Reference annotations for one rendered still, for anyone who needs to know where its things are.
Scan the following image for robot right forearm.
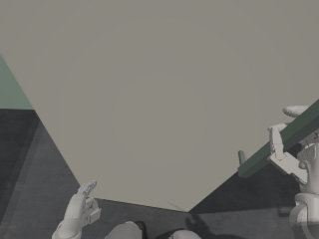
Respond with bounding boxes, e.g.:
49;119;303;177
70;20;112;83
289;193;319;239

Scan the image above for right robot hand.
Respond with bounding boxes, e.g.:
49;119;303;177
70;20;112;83
267;106;319;195

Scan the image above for robot left thigh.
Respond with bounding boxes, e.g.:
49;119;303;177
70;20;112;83
105;223;143;239

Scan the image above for handle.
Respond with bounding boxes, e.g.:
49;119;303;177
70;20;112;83
237;99;319;178

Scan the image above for left robot hand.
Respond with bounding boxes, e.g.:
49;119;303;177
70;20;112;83
64;180;102;227

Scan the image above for robot left foot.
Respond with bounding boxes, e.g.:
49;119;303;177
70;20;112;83
135;221;146;239

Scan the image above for robot left forearm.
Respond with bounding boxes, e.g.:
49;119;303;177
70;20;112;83
52;217;83;239

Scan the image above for fridge door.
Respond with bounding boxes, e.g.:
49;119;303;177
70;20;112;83
0;0;319;212

